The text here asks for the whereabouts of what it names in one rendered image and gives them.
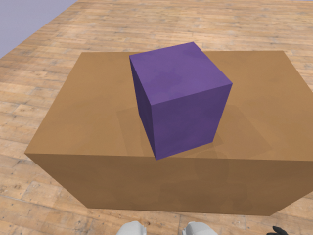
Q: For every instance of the pedestal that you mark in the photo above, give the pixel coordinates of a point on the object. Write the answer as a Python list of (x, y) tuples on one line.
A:
[(92, 140)]

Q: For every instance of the robot right thigh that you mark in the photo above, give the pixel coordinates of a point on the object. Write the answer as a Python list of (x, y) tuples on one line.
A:
[(198, 228)]

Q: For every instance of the carton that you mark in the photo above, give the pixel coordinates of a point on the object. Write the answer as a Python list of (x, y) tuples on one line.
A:
[(181, 95)]

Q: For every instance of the robot left thigh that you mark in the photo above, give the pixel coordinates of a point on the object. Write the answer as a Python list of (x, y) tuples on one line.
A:
[(132, 228)]

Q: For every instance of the robot thigh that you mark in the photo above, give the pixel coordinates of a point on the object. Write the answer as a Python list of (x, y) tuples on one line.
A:
[(198, 228), (132, 228)]

